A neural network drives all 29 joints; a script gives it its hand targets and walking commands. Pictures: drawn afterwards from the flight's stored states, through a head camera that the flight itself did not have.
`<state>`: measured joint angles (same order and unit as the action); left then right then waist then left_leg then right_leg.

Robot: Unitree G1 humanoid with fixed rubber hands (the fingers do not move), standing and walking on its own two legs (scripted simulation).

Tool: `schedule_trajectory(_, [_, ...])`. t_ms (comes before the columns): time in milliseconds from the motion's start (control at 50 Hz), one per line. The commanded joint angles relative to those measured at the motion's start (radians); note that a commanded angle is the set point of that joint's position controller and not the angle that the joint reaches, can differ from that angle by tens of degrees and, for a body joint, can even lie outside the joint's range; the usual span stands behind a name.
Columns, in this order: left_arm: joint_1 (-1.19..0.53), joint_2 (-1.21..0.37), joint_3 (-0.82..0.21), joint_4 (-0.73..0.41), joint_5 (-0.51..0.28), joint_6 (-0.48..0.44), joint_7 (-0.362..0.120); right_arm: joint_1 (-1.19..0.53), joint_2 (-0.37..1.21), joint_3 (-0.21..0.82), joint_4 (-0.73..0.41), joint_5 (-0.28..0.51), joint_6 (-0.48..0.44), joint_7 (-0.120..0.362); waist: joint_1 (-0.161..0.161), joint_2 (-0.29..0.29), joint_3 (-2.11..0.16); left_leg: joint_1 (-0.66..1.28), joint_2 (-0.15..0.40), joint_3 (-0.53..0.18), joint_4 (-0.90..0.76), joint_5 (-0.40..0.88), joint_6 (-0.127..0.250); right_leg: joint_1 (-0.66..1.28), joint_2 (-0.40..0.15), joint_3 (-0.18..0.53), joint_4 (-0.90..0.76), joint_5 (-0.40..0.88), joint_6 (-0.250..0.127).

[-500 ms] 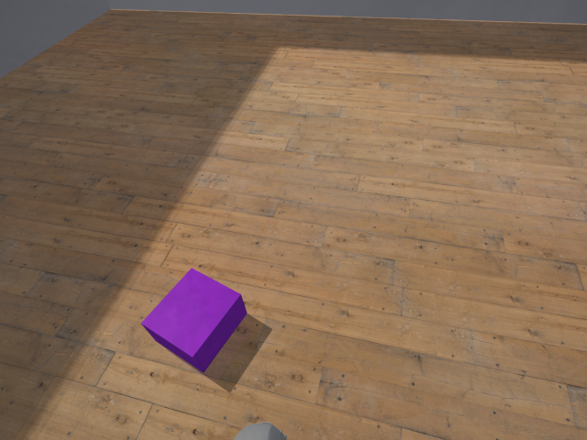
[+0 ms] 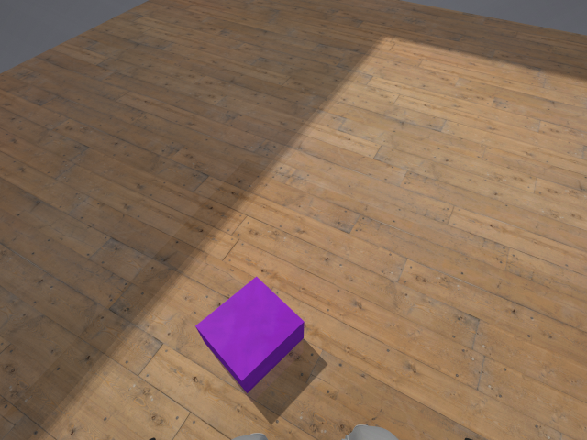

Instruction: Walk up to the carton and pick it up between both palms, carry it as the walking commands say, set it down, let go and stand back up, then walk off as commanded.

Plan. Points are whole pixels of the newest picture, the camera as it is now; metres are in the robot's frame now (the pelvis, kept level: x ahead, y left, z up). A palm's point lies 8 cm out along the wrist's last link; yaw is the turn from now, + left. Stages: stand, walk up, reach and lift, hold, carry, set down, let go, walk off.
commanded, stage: walk up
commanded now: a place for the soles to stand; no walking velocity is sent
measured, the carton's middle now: (252, 332) +0.54 +0.14 -0.68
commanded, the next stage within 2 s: none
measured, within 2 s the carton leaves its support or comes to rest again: neither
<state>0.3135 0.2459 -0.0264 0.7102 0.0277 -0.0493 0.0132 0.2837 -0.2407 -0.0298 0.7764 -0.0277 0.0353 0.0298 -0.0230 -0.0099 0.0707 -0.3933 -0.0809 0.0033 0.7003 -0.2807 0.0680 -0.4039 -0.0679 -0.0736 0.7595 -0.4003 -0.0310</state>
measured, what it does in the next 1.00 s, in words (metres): steps on the spot, turning left: left foot, then right foot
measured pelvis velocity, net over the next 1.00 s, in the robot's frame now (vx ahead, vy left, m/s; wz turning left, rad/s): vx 0.05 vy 0.05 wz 0.28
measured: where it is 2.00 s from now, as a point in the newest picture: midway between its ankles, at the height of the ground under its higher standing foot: outside the picture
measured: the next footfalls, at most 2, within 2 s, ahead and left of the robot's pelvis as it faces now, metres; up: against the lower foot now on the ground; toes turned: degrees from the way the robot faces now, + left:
left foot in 0.26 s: +0.10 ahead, +0.16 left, +0.00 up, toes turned +15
right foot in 0.60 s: +0.16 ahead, -0.04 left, +0.00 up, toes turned +9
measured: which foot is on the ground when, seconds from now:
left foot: down 0.00-0.02, up 0.04-0.24, down 0.26-1.00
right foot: down 0.00-0.28, up 0.30-0.58, down 0.60-1.00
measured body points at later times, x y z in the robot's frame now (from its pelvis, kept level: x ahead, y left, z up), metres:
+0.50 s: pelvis +0.09 +0.07 +0.01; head +0.11 +0.11 +0.45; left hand +0.13 +0.35 -0.14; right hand +0.26 -0.13 -0.10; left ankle +0.11 +0.18 -0.71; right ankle +0.11 -0.07 -0.68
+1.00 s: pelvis +0.05 +0.05 +0.01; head +0.07 +0.07 +0.46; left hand +0.05 +0.33 -0.13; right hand +0.22 -0.17 -0.11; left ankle +0.11 +0.18 -0.71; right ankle +0.12 -0.05 -0.71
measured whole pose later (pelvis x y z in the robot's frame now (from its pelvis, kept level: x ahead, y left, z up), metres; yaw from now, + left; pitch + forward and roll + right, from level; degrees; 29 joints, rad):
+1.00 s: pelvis +0.05 +0.05 +0.01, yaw +16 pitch -1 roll -1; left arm 0.19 0.31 -0.02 0.92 0.00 0.05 -0.01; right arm 0.21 -0.25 0.02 0.82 0.00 0.01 -0.02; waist 0.01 -0.01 0.07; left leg -0.41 -0.05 -0.13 0.61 -0.18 0.00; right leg -0.32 -0.03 -0.13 0.62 -0.29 -0.03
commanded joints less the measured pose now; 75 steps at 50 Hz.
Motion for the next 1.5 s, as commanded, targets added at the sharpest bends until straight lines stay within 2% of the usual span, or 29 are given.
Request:
schedule_trajectory(0, [0.219,0.212,0.071,-0.008,0.023,-0.002,0.037,-0.091,-0.06,0.008,-0.097,0.012,-0.005,0.006,0.111,-0.11,-0.045,-0.304,0.043,-0.118,0.089,-0.077,-0.014,0.325,-0.206,0.29,-0.335,0.036,-0.063])
schedule_trajectory(20, [0.159,0.244,0.08,-0.038,0.022,0.006,0.048,-0.029,-0.055,0.007,-0.103,0.007,0.003,0.001,0.07,-0.199,-0.016,-0.335,-0.024,-0.031,0.309,-0.317,-0.07,0.269,-0.444,0.535,-0.49,0.05,-0.166])
schedule_trajectory(40, [0.12,0.235,0.081,-0.03,0.007,0.017,0.059,-0.011,-0.098,-0.014,-0.084,-0.009,0.016,-0.006,0.059,-0.09,0.024,-0.291,0.044,-0.115,0.442,-0.326,-0.074,0.162,-0.495,0.556,-0.495,0.005,-0.247])
schedule_trajectory(80, [0.086,0.196,0.064,-0.006,0.002,0.004,0.062,-0.027,-0.118,-0.018,-0.091,-0.031,0.006,-0.017,0.064,-0.081,0.048,-0.353,0.081,-0.15,0.499,-0.292,-0.103,0.261,-0.481,0.462,-0.453,0.229,-0.288])
schedule_trajectory(160, [0.022,0.169,0.042,0.037,0.029,-0.006,0.028,-0.031,-0.063,-0.007,-0.062,-0.009,-0.017,-0.011,0.07,-0.179,-0.006,-0.208,0.106,-0.047,0.2,-0.208,-0.11,0.298,-0.303,0.07,-0.296,0.639,-0.169])
schedule_trajectory(200, [-0.023,0.205,0.044,0.034,0.007,0.005,0.01,-0.031,-0.045,-0.003,-0.059,-0.008,-0.038,-0.006,0.042,-0.196,-0.048,-0.03,0.053,0.057,0.042,-0.057,-0.084,0.238,-0.241,-0.032,-0.174,0.781,-0.111])
schedule_trajectory(240, [-0.025,0.204,0.042,0.04,-0.017,0.032,-0.007,0.036,-0.093,-0.02,-0.044,0.013,-0.059,-0.014,0.0,-0.107,-0.15,0.24,0.046,0.011,-0.149,0.353,-0.057,0.131,-0.142,-0.121,0.043,0.576,-0.024])
schedule_trajectory(260, [-0.035,0.152,0.023,0.009,-0.023,0.041,-0.009,0.111,-0.191,-0.043,-0.044,0.014,-0.072,-0.03,-0.048,0.112,-0.21,0.389,0.203,-0.252,-0.175,0.633,0.039,-0.052,-0.083,-0.118,0.264,0.285,0.044])
schedule_trajectory(280, [-0.024,0.084,0.0,-0.014,-0.026,0.059,-0.007,0.081,-0.235,-0.038,-0.077,0.006,-0.081,-0.04,-0.021,0.255,-0.253,0.395,0.416,-0.536,-0.206,0.847,0.168,-0.142,-0.009,-0.034,0.391,-0.286,0.067])
schedule_trajectory(300, [-0.053,0.084,0.0,-0.009,-0.037,0.082,0.002,0.082,-0.215,-0.039,-0.073,0.026,-0.072,-0.051,-0.042,0.084,-0.248,0.257,0.442,-0.484,-0.218,0.703,0.257,-0.055,-0.044,0.07,0.421,-0.269,0.064])
schedule_trajectory(340, [-0.075,0.099,0.006,0.019,-0.02,0.093,0.007,0.041,-0.182,-0.022,-0.067,0.011,-0.058,-0.064,-0.03,0.103,-0.167,0.252,0.369,-0.43,-0.23,0.548,0.193,-0.131,-0.032,0.068,0.389,-0.222,0.06])
schedule_trajectory(440, [-0.04,0.101,0.015,0.064,-0.029,0.094,0.01,-0.074,-0.146,0.013,-0.07,0.009,-0.052,-0.069,0.024,0.175,-0.141,0.149,0.295,-0.258,-0.201,0.784,0.135,0.018,-0.006,0.054,0.156,-0.102,0.05])
schedule_trajectory(540, [-0.041,0.125,0.024,0.081,-0.035,0.098,0.003,-0.112,-0.197,0.013,-0.078,0.026,-0.039,-0.071,0.047,0.185,-0.151,0.097,0.302,-0.314,-0.187,0.551,0.092,0.137,0.02,0.044,-0.1,0.114,0.008])
schedule_trajectory(600, [-0.047,0.167,0.038,0.094,-0.016,0.082,-0.007,-0.132,-0.159,0.021,-0.09,0.03,-0.037,-0.068,0.042,0.031,-0.141,-0.068,0.212,-0.256,-0.147,0.196,0.03,0.261,-0.082,0.149,-0.176,0.275,-0.043])
schedule_trajectory(640, [-0.114,0.22,0.045,0.102,-0.024,0.084,-0.014,-0.104,-0.093,0.042,-0.068,0.035,-0.041,-0.074,0.015,-0.062,-0.113,0.028,0.059,-0.116,0.01,0.063,-0.024,0.116,-0.195,0.234,-0.314,0.322,-0.145])
schedule_trajectory(700, [-0.182,0.2,0.035,0.106,-0.025,0.089,-0.012,-0.084,-0.098,0.041,-0.059,0.019,-0.05,-0.062,-0.009,-0.115,-0.071,0.07,0.073,-0.12,-0.004,0.108,-0.02,0.032,-0.164,0.165,-0.343,0.213,-0.115])
schedule_trajectory(800, [-0.158,0.162,0.03,0.123,-0.027,0.105,-0.019,-0.083,-0.173,0.02,-0.046,0.011,-0.062,-0.06,0.03,0.03,-0.081,-0.04,0.162,-0.279,-0.181,0.102,0.008,0.127,-0.071,0.061,-0.236,0.029,-0.061])
schedule_trajectory(840, [-0.121,0.154,0.033,0.14,-0.025,0.106,-0.023,-0.101,-0.21,0.007,-0.048,0.018,-0.062,-0.06,0.04,0.157,-0.085,-0.083,0.225,-0.416,-0.351,-0.043,0.024,0.18,-0.007,0.016,-0.135,-0.004,-0.025])
schedule_trajectory(900, [-0.073,0.153,0.03,0.154,-0.027,0.094,-0.021,-0.107,-0.218,-0.002,-0.037,0.02,-0.054,-0.063,0.053,0.132,-0.11,-0.068,0.227,-0.437,-0.367,-0.087,0.039,0.205,0.009,0.042,-0.15,0.007,-0.029])
schedule_trajectory(980, [-0.065,0.185,0.037,0.174,-0.03,0.086,-0.018,-0.088,-0.207,-0.007,-0.03,0.025,-0.046,-0.057,0.04,0.122,-0.097,-0.117,0.179,-0.38,-0.369,-0.257,-0.013,0.22,-0.023,0.06,-0.225,-0.038,-0.04])
schedule_trajectory(1020, [-0.076,0.203,0.033,0.17,-0.024,0.079,-0.016,-0.09,-0.175,-0.007,-0.022,0.025,-0.04,-0.056,0.031,0.03,-0.07,-0.13,0.128,-0.294,-0.269,-0.207,-0.021,0.184,-0.074,0.122,-0.318,-0.099,-0.051])
schedule_trajectory(1060, [-0.089,0.226,0.04,0.163,-0.02,0.084,-0.011,-0.046,-0.118,0.005,-0.001,0.018,-0.041,-0.059,0.017,-0.057,-0.077,-0.082,0.03,-0.153,-0.032,-0.146,-0.041,0.113,-0.191,0.222,-0.47,-0.221,-0.098])
schedule_trajectory(1100, [-0.178,0.218,0.038,0.159,-0.021,0.093,-0.004,0.01,-0.11,0.007,0.002,0.007,-0.039,-0.06,-0.008,-0.103,-0.032,0.052,0.029,-0.076,0.151,-0.178,-0.038,-0.073,-0.277,0.227,-0.531,-0.253,-0.159])
schedule_trajectory(1160, [-0.208,0.227,0.036,0.15,-0.016,0.099,-0.001,0.034,-0.107,0.011,0.02,0.005,-0.047,-0.068,-0.021,-0.069,-0.032,0.08,0.049,-0.044,0.11,-0.151,-0.033,-0.05,-0.241,0.167,-0.456,-0.072,-0.156])
schedule_trajectory(1200, [-0.145,0.198,0.022,0.174,-0.014,0.095,-0.006,0.061,-0.099,0.018,0.037,0.008,-0.062,-0.06,-0.018,0.009,-0.054,0.157,0.083,-0.115,-0.167,-0.008,-0.019,0.012,-0.173,0.109,-0.393,-0.136,-0.077])
schedule_trajectory(1240, [-0.047,0.107,-0.008,0.2,-0.02,0.092,-0.024,-0.008,-0.133,0.013,0.025,0.009,-0.073,-0.065,0.057,0.136,0.023,0.024,0.248,-0.439,-0.389,-0.181,0.017,0.045,-0.037,0.036,-0.269,-0.018,0.004])
schedule_trajectory(1260, [-0.032,0.128,-0.008,0.217,-0.03,0.094,-0.021,-0.028,-0.161,0.018,0.035,0.016,-0.071,-0.065,0.062,0.141,0.025,-0.122,0.27,-0.449,-0.427,-0.265,0.037,0.193,-0.025,0.053,-0.273,0.014,0.002])
schedule_trajectory(1320, [-0.035,0.146,0.007,0.248,-0.027,0.077,-0.021,-0.025,-0.146,0.029,0.081,0.023,-0.065,-0.06,0.066,0.12,0.038,-0.16,0.183,-0.313,-0.439,-0.239,-0.03,0.3,-0.041,0.06,-0.32,0.061,-0.014])
schedule_trajectory(1480, [-0.021,0.158,-0.004,0.292,-0.026,0.053,-0.007,0.032,-0.113,0.041,0.145,0.024,-0.069,-0.058,0.02,0.013,-0.015,0.026,0.14,-0.184,-0.296,-0.019,-0.019,0.197,-0.099,0.078,-0.445,0.011,-0.026])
